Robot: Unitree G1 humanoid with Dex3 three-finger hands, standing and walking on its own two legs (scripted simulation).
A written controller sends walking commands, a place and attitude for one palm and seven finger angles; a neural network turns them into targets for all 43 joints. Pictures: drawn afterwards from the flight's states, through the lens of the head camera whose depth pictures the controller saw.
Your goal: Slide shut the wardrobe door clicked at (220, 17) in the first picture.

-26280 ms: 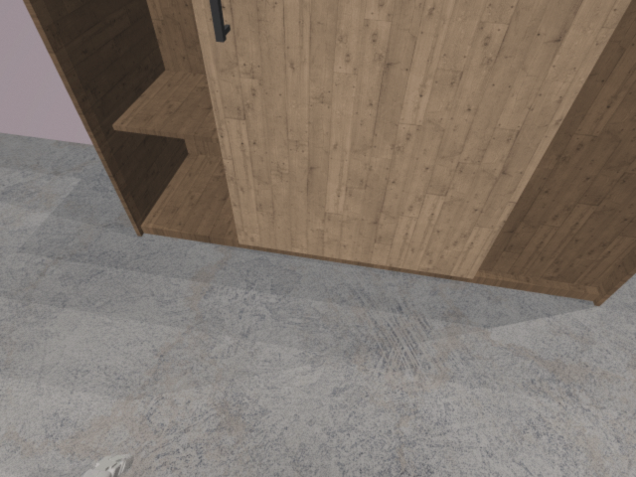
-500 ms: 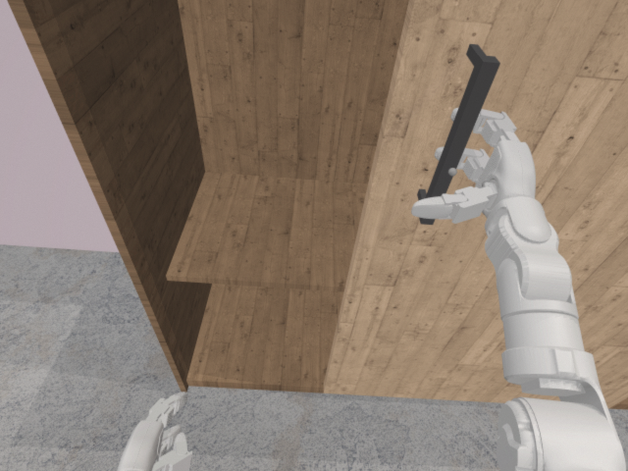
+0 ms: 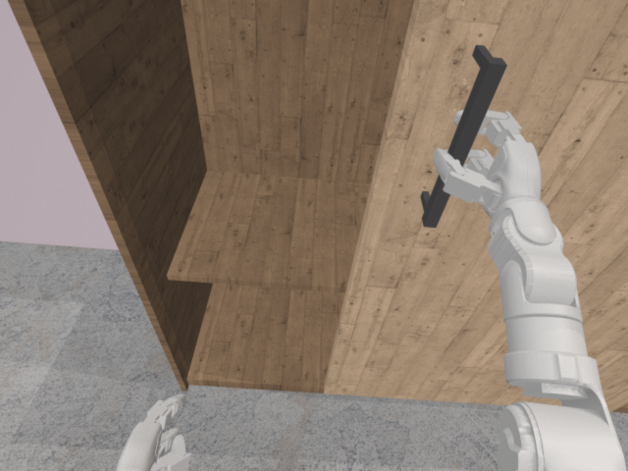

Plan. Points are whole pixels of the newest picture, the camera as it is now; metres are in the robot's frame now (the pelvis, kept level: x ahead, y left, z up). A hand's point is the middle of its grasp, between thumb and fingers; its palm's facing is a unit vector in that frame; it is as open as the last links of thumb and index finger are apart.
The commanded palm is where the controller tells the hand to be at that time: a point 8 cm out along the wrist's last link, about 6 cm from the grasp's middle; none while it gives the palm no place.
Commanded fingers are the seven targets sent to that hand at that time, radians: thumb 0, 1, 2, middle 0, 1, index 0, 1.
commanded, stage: grip the handle and tug to test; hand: right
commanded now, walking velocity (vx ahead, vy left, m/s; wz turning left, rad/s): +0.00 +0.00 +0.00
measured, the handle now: (452, 146) +0.47 -0.15 +0.21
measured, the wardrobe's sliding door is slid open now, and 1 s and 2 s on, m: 0.43 0.43 0.43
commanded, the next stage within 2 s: tug the door sideways, standing still in 0.82 s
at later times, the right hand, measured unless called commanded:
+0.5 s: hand (456, 170) +0.41 -0.13 +0.22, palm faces +0.06 +1.00 -0.01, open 7.0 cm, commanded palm +0.37 -0.17 +0.21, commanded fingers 0.00 -0.90 -0.90 0.45 1.40 0.45 1.40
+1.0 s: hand (457, 174) +0.41 -0.13 +0.22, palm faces +0.02 +1.00 +0.00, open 7.1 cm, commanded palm +0.38 -0.17 +0.21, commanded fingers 0.00 -0.90 -0.90 0.45 1.40 0.45 1.40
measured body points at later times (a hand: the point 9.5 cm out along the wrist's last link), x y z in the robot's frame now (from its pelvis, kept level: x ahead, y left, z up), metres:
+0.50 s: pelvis -0.01 +0.00 +0.00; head -0.01 +0.02 +0.45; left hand +0.16 +0.22 -0.10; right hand +0.40 -0.19 +0.22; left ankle +0.01 +0.14 -0.74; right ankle -0.06 -0.11 -0.74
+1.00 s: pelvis +0.02 +0.00 +0.00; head +0.01 +0.02 +0.45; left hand +0.19 +0.23 -0.09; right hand +0.40 -0.19 +0.22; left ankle +0.01 +0.14 -0.74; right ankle -0.06 -0.11 -0.74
